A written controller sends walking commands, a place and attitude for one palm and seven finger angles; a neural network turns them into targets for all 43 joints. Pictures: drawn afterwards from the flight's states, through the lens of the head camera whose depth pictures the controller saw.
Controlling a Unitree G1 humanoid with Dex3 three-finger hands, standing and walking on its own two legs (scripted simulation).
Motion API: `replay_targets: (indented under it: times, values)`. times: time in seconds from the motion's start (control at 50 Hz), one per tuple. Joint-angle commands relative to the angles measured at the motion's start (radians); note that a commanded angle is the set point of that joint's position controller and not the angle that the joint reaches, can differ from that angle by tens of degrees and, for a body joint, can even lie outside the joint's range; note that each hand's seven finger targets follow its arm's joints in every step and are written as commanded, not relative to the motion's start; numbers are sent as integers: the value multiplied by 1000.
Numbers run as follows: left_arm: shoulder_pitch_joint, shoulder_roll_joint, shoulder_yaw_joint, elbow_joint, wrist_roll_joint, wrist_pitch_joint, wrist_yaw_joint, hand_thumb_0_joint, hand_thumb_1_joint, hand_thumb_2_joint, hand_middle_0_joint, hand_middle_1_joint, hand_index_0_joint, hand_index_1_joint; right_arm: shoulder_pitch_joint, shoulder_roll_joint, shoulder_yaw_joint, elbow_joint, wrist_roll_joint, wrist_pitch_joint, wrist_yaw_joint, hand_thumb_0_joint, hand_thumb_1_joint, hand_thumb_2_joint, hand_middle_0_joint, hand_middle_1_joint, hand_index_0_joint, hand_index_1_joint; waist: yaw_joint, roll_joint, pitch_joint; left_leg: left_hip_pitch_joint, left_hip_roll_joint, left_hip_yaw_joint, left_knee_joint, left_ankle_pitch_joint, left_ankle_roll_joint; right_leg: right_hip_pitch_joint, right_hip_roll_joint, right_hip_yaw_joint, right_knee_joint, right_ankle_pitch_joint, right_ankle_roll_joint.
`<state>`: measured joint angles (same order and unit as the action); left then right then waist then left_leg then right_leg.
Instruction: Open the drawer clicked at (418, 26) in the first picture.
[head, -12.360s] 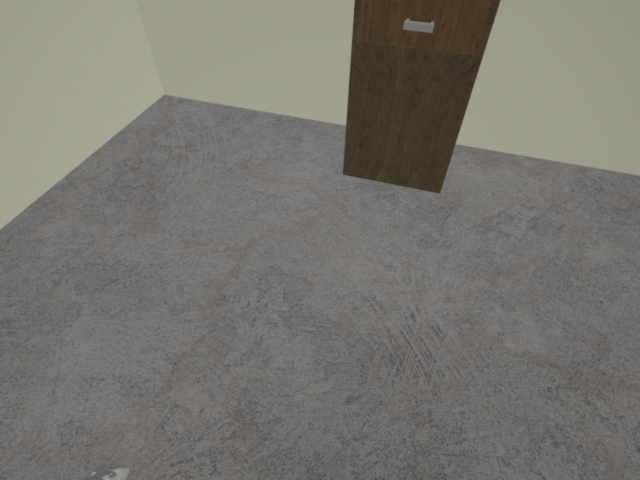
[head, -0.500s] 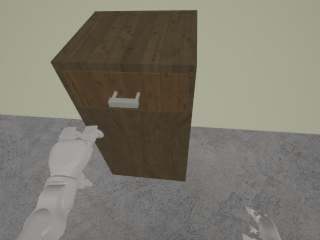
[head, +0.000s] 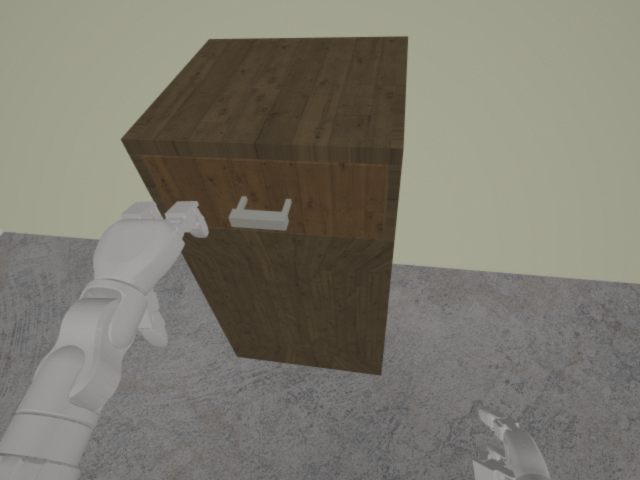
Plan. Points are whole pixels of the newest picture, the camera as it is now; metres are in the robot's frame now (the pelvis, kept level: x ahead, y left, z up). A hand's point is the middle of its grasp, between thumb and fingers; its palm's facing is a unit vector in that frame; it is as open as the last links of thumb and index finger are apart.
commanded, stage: raise the hand with hooked fingers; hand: left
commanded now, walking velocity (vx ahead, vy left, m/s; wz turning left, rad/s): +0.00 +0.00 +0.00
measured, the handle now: (262, 211) +0.56 +0.20 -0.02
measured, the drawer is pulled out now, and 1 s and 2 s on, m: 0.00 0.00 0.00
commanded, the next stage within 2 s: move the hooked fingers above the handle in 0.28 s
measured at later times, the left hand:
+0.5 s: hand (171, 286) +0.30 +0.23 +0.09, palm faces +0.04 -0.05 -1.00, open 13.8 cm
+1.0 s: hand (215, 251) +0.38 +0.21 +0.07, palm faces -0.01 -0.02 -1.00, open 13.8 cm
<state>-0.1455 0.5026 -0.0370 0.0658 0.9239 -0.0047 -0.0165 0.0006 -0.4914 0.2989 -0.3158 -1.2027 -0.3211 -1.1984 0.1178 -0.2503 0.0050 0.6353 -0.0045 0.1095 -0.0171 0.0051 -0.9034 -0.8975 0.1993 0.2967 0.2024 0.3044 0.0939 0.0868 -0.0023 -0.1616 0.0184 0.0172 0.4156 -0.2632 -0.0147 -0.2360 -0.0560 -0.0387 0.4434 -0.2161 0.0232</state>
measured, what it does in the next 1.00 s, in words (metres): stands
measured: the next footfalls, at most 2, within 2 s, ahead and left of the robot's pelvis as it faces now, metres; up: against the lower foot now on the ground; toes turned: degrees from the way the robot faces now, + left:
none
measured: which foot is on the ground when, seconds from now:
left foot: down 0.00-1.00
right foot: down 0.00-1.00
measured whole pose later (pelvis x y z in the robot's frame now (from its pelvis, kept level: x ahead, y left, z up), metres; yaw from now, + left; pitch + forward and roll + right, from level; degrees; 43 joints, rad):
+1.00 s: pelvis -0.01 +0.00 +0.00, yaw -1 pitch +5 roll +1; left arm -0.43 0.45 -0.11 0.48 1.00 -0.07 0.11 0.00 -0.49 0.30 -0.32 -1.20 -0.32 -1.20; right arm 0.23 -0.27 -0.04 0.68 0.02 0.10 -0.04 0.00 -0.90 -0.90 0.20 0.30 0.20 0.30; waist 0.03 0.05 -0.03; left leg -0.28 0.02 0.04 0.46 -0.27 -0.01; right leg -0.37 -0.06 -0.02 0.49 -0.22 0.02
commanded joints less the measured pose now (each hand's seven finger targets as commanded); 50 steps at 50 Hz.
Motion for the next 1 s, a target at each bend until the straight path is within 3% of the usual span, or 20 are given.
replay_targets:
  times: [0.0, 0.14, 0.22, 0.38, 0.46, 0.48, 0.52, 0.56, 0.6, 0.72, 0.78, 0.86, 0.92, 0.98]
  values:
    - [-200, 199, 142, -196, -16, -39, 23, 0, -500, 300, -300, -1200, -300, -1200, -99, -113, -49, -159, -6, -39, -2, 0, -900, -900, 200, 300, 200, 300, 5, -102, -244, -31, -47, 30, -40, 355, 29, 199, 49, -4, -14, 308, -51]
    - [-239, 233, 193, -238, -5, -82, 110, 0, -500, 300, -300, -1200, -300, -1200, -86, -111, -58, -148, -7, -48, -1, 0, -900, -900, 200, 300, 200, 300, 6, -62, -279, -28, -48, 22, -39, 328, 27, 183, 48, 0, -11, 256, -55]
    - [-248, 217, 175, -208, 2, -58, 143, 0, -500, 300, -300, -1200, -300, -1200, -96, -110, -62, -138, 2, -48, -4, 0, -900, -900, 200, 300, 200, 300, -4, -33, -258, -31, -48, 26, -42, 309, 24, 161, 52, -2, -18, 227, -57]
    - [-254, 194, 118, -177, 7, -21, 108, 0, -500, 300, -300, -1200, -300, -1200, -108, -111, -52, -136, 3, -44, -12, 0, -900, -900, 200, 300, 200, 300, -10, -60, -232, -30, -47, 29, -65, 267, 28, 159, 54, -8, -33, 185, -54]
    - [-343, 135, 48, -99, 9, -29, 96, 0, -500, 300, -300, -1200, -300, -1200, -90, -106, -49, -120, 6, -46, -17, 0, -900, -900, 200, 300, 200, 300, -39, -89, -173, -41, -45, 27, -68, 200, 27, 98, 58, -14, -49, 119, -50]
    - [-376, 163, 70, -80, 17, -36, 100, 0, -500, 300, -300, -1200, -300, -1200, -78, -110, -49, -115, 6, -48, -21, 0, -900, -900, 200, 300, 200, 300, -37, -110, -183, -45, -46, 27, -67, 192, 29, 97, 58, -12, -51, 112, -49]
    - [-424, 205, 101, -38, 30, -45, 108, 0, -500, 300, -300, -1200, -300, -1200, -77, -114, -49, -112, 5, -50, -28, 0, -900, -900, 200, 300, 200, 300, -32, -96, -208, -53, -51, 29, -65, 179, 28, 113, 58, -6, -52, 99, -50]
    - [-494, 179, 69, 16, 41, -55, 118, 0, -500, 300, -300, -1200, -300, -1200, -65, -106, -49, -101, 8, -51, -31, 0, -900, -900, 200, 300, 200, 300, -43, -95, -220, -57, -53, 31, -57, 175, 29, 97, 55, -5, -47, 95, -50]
    - [-543, 172, 56, 13, 45, -69, 132, 0, -500, 300, -300, -1200, -300, -1200, -51, -103, -56, -101, 7, -60, -33, 0, -900, -900, 200, 300, 200, 300, -40, -44, -270, -35, -55, 30, -46, 207, 28, 102, 55, -2, -31, 127, -54]
    - [-545, 186, 83, 121, 49, -64, 148, 0, -500, 300, -300, -1200, -300, -1200, -19, -113, -67, -96, 10, -59, -30, 0, -900, -900, 200, 300, 200, 300, -35, -76, -309, -72, -57, 32, -27, 269, 27, 131, 59, -6, -4, 202, -57]
    - [-574, 139, 34, 186, 58, -46, 148, 0, -500, 300, -300, -1200, -300, -1200, -1, -117, -69, -92, 16, -52, -27, 0, -900, -900, 200, 300, 200, 300, -51, -105, -264, -94, -52, 36, -23, 254, 29, 88, 59, -10, 0, 193, -55]
    - [-653, 160, 39, 200, 70, -52, 155, 0, -500, 300, -300, -1200, -300, -1200, 27, -123, -79, -94, 16, -54, -29, 0, -900, -900, 200, 300, 200, 300, -57, -91, -320, -88, -55, 35, -9, 258, 35, 94, 60, -3, 14, 197, -58]
    - [-656, 196, 80, 222, 68, -64, 168, 0, -500, 300, -300, -1200, -300, -1200, 45, -130, -86, -92, 15, -52, -32, 0, -900, -900, 200, 300, 200, 300, -54, -100, -350, -101, -58, 34, 5, 285, 37, 112, 63, 1, 26, 235, -57]
    - [-672, 162, 55, 241, 73, -70, 187, 0, -500, 300, -300, -1200, -300, -1200, 63, -126, -94, -83, 17, -54, -28, 0, -900, -900, 200, 300, 200, 300, -62, -77, -353, -97, -54, 39, 17, 313, 36, 89, 64, 0, 40, 262, -58]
